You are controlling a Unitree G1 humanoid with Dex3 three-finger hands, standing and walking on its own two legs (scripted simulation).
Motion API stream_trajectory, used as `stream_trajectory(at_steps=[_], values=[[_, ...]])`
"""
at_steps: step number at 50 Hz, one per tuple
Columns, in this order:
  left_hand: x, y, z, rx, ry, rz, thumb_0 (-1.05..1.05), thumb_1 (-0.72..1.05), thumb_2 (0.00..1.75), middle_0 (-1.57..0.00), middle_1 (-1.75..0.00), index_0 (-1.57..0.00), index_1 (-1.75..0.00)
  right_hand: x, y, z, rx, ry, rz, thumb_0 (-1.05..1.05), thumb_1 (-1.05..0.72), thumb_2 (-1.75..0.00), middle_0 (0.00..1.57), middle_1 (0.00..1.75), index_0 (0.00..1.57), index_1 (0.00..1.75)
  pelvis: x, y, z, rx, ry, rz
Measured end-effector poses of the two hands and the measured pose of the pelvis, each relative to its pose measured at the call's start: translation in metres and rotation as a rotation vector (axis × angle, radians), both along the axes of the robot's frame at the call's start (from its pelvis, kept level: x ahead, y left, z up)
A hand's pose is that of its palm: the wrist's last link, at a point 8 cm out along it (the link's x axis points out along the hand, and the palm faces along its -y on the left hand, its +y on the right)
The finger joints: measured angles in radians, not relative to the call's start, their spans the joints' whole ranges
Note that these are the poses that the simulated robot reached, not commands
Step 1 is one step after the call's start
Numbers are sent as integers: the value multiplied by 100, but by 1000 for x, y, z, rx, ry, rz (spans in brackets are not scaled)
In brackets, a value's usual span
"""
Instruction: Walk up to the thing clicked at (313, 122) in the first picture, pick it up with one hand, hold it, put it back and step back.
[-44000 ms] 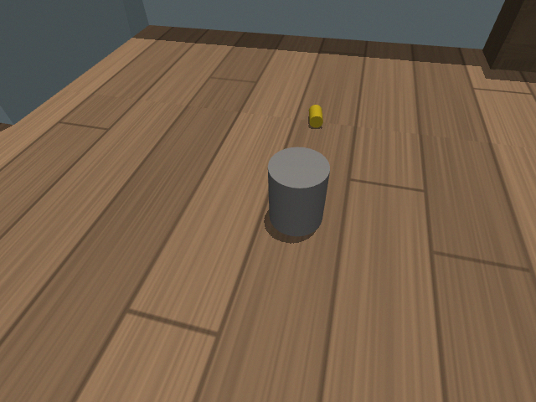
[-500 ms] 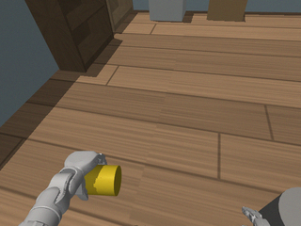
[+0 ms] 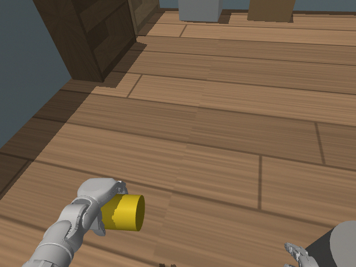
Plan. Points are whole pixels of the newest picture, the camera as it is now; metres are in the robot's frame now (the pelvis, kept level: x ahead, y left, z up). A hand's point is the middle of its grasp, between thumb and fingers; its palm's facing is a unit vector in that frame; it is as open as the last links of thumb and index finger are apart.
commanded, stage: hold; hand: left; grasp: from above
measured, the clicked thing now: (114, 211) +0.29 +0.20 -0.07
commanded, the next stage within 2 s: crouch in 0.06 s
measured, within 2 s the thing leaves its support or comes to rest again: neither
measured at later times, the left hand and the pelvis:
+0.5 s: hand (109, 215) +0.29 +0.22 -0.10, palm faces -0.49 +0.01 -0.87, open 11.2 cm; pelvis +0.00 +0.00 -0.01, yaw +1 degrees
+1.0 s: hand (134, 224) +0.35 +0.21 -0.34, palm faces -0.45 +0.08 -0.89, open 11.1 cm; pelvis -0.05 +0.01 -0.20, yaw +0 degrees
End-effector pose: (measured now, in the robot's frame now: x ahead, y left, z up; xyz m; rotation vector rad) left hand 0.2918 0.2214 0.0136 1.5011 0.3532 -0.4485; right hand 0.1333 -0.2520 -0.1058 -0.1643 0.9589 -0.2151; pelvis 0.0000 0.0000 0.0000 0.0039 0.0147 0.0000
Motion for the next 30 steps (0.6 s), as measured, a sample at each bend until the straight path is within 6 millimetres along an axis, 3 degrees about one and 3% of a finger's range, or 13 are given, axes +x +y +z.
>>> stream_trajectory(at_steps=[10,16,24,30], values=[[7,2,3,6,-14,18,-1,-18,54,-73,-35,-73,-40,-1,-2,-2,3,21,-13,1,-90,-90,20,30,20,30,5,0,1,0,2,1],[5,0,-5,-8,1,8,-1,-17,53,-71,-36,-71,-41,3,-3,0,1,19,-19,1,-90,-90,20,30,20,30,8,0,1,0,9,2],[1,-1,-45,1,3,-20,-1,-17,52,-70,-37,-71,-42,2,-7,-7,-23,56,6,0,-89,-90,20,30,20,30,4,-1,-10,-3,75,15],[9,-1,-93,53,-13,-52,-1,-16,52,-70,-38,-71,-43,-14,-16,-35,-56,122,18,0,-89,-90,20,30,20,30,-5,-1,-37,-16,183,25]])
